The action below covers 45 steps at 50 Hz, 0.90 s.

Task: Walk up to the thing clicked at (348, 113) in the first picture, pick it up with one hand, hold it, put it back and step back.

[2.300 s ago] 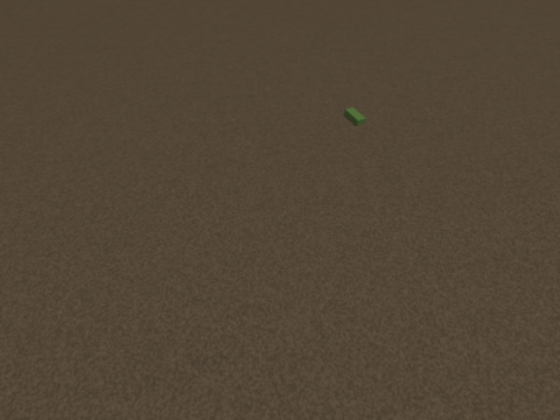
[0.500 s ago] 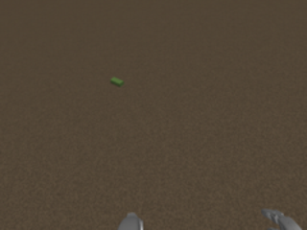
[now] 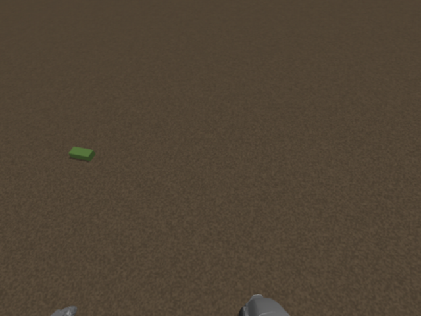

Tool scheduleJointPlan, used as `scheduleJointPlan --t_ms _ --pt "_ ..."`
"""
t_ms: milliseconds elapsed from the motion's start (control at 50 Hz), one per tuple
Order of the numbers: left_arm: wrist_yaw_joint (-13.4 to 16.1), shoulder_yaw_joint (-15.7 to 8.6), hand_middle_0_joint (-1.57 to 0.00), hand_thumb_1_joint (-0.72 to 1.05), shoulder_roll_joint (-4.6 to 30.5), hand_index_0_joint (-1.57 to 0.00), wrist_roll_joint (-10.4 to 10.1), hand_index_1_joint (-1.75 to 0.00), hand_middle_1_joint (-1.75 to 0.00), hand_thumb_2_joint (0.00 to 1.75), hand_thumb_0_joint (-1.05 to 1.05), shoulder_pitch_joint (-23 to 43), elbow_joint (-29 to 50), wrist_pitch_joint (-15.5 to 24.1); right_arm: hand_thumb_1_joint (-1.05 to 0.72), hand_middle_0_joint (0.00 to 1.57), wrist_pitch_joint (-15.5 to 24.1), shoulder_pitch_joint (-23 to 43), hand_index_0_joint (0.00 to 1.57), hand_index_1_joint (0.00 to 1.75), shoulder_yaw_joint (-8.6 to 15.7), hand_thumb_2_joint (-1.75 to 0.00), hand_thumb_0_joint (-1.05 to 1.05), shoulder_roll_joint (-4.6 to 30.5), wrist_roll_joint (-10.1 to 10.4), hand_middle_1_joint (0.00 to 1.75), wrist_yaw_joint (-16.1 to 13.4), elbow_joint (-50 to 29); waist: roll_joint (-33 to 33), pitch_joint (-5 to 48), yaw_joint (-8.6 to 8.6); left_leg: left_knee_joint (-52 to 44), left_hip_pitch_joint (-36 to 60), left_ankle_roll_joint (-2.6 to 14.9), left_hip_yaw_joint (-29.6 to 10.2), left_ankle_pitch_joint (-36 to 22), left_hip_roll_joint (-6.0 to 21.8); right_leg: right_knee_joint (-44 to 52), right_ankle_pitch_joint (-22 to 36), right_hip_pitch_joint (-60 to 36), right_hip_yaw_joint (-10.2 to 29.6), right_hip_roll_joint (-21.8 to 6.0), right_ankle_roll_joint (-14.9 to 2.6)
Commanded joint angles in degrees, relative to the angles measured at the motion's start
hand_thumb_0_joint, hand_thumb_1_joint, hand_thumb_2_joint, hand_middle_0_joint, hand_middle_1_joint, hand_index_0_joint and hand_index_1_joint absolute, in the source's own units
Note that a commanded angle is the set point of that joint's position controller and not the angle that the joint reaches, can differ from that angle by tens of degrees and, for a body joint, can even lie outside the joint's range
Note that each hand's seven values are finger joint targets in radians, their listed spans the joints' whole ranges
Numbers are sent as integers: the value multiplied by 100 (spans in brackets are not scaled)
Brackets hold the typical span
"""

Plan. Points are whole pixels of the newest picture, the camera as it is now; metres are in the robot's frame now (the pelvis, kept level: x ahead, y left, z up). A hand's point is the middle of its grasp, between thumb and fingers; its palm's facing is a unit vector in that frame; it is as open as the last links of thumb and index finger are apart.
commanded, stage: walk up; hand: left
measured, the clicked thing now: (82, 153) +1.32 +0.74 -0.75
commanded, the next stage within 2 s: none
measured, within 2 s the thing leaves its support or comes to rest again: neither
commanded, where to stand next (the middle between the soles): +0.91 +0.68 m, yaw -25 degrees
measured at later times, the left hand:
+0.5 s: hand (15, 300) +0.27 +0.45 -0.16, palm faces -0.15 -0.84 -0.53, open 7.4 cm
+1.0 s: hand (19, 193) +0.55 +0.51 -0.12, palm faces -0.19 -0.80 -0.57, open 7.4 cm
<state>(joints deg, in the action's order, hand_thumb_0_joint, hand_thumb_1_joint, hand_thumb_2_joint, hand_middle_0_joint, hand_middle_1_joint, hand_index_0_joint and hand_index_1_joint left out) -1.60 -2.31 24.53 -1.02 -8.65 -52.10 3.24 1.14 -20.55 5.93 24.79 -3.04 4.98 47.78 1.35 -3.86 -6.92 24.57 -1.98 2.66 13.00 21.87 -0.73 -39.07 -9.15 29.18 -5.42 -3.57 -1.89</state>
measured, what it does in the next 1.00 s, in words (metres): walks ahead: right foot, then left foot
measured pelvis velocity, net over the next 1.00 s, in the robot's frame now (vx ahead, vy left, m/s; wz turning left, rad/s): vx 0.40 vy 0.23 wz -0.24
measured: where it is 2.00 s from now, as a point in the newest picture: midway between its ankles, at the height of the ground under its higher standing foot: (109, 235)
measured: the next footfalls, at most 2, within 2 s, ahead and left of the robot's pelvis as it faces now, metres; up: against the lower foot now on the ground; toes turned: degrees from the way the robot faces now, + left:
right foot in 0.06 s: +0.18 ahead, -0.09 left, +0.00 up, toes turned -7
left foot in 0.46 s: +0.38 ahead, +0.27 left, +0.00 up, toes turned -2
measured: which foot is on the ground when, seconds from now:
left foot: down 0.00-0.06, up 0.08-0.44, down 0.46-0.84, up 0.86-1.00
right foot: up 0.00-0.04, down 0.06-0.48, up 0.50-0.82, down 0.84-1.00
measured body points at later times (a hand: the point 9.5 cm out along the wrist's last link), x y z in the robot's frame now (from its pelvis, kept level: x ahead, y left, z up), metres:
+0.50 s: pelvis +0.23 +0.14 -0.03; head +0.25 +0.13 +0.42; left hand +0.28 +0.50 -0.12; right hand +0.35 -0.22 -0.11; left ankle +0.34 +0.27 -0.73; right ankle +0.14 -0.07 -0.72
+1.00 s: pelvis +0.40 +0.23 -0.02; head +0.40 +0.18 +0.43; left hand +0.56 +0.55 -0.08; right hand +0.39 -0.09 -0.16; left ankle +0.44 +0.35 -0.67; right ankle +0.43 +0.10 -0.73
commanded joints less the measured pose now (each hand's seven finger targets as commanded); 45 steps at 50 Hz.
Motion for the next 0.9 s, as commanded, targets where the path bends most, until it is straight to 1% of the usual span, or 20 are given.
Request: scheduleJointPlan --t_ms 0,20,40,60,80,120,180,340,420,440,460,480,580,680,740,780,800,820,840,880 --pt "147 -463 -20 90 1123 -20 -8 -30 -30 90 0 -861 117 126 -90 20 171 839 20 30 257 -90 0 1109 50 30 -64 -903 -89 555 991 787 -1489 135 -504 -3041 1206 679 297 -2657 -46 131 -244" --pt "231 -625 -20 90 1467 -20 44 -30 -30 90 0 -1638 -23 164 -90 20 169 697 20 30 195 -90 0 974 18 30 -69 -950 -700 1048 1373 2255 -1998 -16 -417 -2684 835 1051 -285 -3717 315 -14 -359" --pt "329 -752 -20 90 1916 -20 102 -30 -30 90 0 -2068 38 195 -90 20 159 238 20 30 82 -90 0 640 34 30 -87 -996 -1739 1468 1381 3763 -3207 -256 -527 453 271 1457 -741 -4637 2772 -1578 -898" --pt "389 -762 -20 90 2205 -20 42 -30 -30 90 0 -1883 148 180 -90 20 86 319 20 30 199 -90 0 1168 59 30 -109 -993 -1173 1512 1351 4724 -4341 -445 -1550 1183 19 1888 -1206 -4815 4889 -2326 -1687" --pt "481 -735 -20 90 2149 -20 -29 -30 -30 90 0 -1582 303 145 -90 20 46 554 20 30 256 -90 0 1421 62 30 -176 -895 -330 1257 1301 5131 -4385 -538 -2035 943 419 2035 -1473 -4164 4897 -2416 -1895" --pt "516 -613 -20 90 1772 -20 -72 -30 -30 90 0 -1061 456 213 -90 20 84 657 20 30 236 -90 0 1294 122 30 -166 -771 -86 670 964 4885 -4106 -410 -1998 94 707 1874 511 -3332 3155 -1747 -1419" --pt "465 -525 -20 90 1531 -20 3 -30 -30 90 0 -803 526 382 -90 20 -57 408 20 30 228 -90 0 1069 66 30 -37 -608 -482 346 538 3996 -3189 -347 -1848 -313 788 1760 1570 -1938 1736 -1083 -1020" --pt "493 -601 -20 90 1944 -20 194 -30 -30 90 0 -1015 533 529 -90 20 -121 1433 20 30 321 -90 0 958 0 30 284 -968 -811 188 662 2070 -2571 -319 -1418 -1247 997 1641 -78 -916 1322 -955 -943" --pt "537 -534 -20 90 1956 -20 256 -30 -30 90 0 -565 583 431 -90 20 -112 513 20 30 540 -90 0 1210 -10 30 286 -616 -498 498 -79 1426 -491 -86 -963 -673 566 435 -338 223 1022 -837 -650" --pt "552 -394 -20 90 1562 -20 277 -30 -30 90 0 -787 557 406 -90 20 -90 -210 20 30 683 -90 0 1522 -54 30 229 -371 542 829 -437 1122 519 63 -1160 -137 483 -1238 -283 742 593 -408 -400" --pt "546 -211 -20 90 923 -20 173 -30 -30 90 0 -1128 613 402 -90 20 -17 -614 20 30 780 -90 0 2046 -122 30 139 -407 2412 930 -545 -295 863 343 -3352 720 1880 -2977 -2074 1718 387 512 -98" --pt "669 -241 -20 90 1182 -20 90 -30 -30 90 0 -1202 465 350 -90 20 -14 -41 20 30 799 -90 0 2294 90 30 47 -510 2159 849 -171 -1136 409 669 -4622 1295 2398 -3624 -2268 1955 798 479 -209" --pt "522 -346 -20 90 1552 -20 19 -30 -30 90 0 -1539 -184 323 -90 20 39 941 20 30 452 -90 0 1378 109 30 -60 -778 1066 332 430 -518 -745 834 -2296 -470 1665 -2519 -1228 901 615 -221 -31" --pt "491 -342 -20 90 1276 -20 42 -30 -30 90 0 -1178 14 266 -90 20 -20 747 20 30 342 -90 0 1251 -48 30 -47 -838 931 309 357 -541 -822 1195 -1802 -1297 1671 -1112 -1124 226 114 -114 64" --pt "492 -400 -20 90 1245 -20 72 -30 -30 90 0 -1223 51 265 -90 20 -117 1055 20 30 297 -90 0 1221 -53 30 -16 -974 563 292 567 -340 -1447 1016 -1593 -494 1575 -256 -590 -800 98 -7 -54" --pt "540 -539 -20 90 1376 -20 88 -30 -30 90 0 -1985 -147 278 -90 20 -179 1447 20 30 218 -90 0 1124 -44 30 19 -1151 29 359 1126 642 -2602 585 -1118 -430 1291 465 68 -2468 142 14 -174" --pt "612 -673 -20 90 1678 -20 136 -30 -30 90 0 -2413 -204 305 -90 20 -154 1231 20 30 118 -90 0 835 -22 30 19 -1142 -685 711 1373 1895 -3117 270 -856 -784 967 857 -395 -3419 839 -235 -243" --pt "695 -770 -20 90 2086 -20 194 -30 -30 90 0 -2653 -90 316 -90 20 -162 825 20 30 47 -90 0 618 -19 30 2 -1167 -1813 875 1354 3514 -4024 -170 -660 1001 261 1715 -1175 -3902 3142 -1666 -763" --pt "735 -692 -20 90 2189 -20 139 -30 -30 90 0 -2078 216 290 -90 20 -289 777 20 30 213 -90 0 1132 -91 30 -39 -1120 -773 706 1154 4339 -4302 -401 -1677 1193 271 2224 -2267 -3132 4620 -2432 -1449" --pt "786 -666 -20 90 2090 -20 82 -30 -30 90 0 -1423 397 281 -90 20 -373 926 20 30 363 -90 0 1498 -66 30 -53 -911 -269 61 957 4815 -4263 -414 -2031 625 719 2385 -2907 -2069 4022 -2241 -1619"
